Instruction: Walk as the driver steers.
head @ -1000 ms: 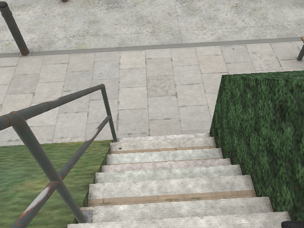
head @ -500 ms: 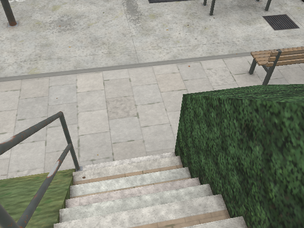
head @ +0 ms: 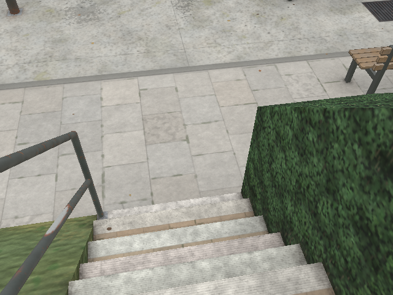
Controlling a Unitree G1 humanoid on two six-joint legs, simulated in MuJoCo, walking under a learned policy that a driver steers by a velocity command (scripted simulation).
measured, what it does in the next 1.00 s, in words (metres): goes down: right foot, then left foot 0.20 m lower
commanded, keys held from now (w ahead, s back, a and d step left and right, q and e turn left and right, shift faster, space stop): w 0.78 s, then w+q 0.22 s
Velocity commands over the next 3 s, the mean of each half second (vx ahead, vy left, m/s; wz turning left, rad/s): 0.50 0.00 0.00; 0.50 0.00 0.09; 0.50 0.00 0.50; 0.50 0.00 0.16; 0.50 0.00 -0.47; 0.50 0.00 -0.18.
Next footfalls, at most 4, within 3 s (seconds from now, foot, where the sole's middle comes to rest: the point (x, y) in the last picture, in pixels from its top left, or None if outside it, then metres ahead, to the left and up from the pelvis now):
0.28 right None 0.23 -0.19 -0.84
0.68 left None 0.39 0.08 -1.04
1.00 right None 0.64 -0.15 -1.26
1.54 left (157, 278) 0.82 0.21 -1.44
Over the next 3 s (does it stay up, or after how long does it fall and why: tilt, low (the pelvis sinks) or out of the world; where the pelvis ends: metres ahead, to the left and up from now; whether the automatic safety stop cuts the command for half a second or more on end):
stays up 1.46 0.11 -1.34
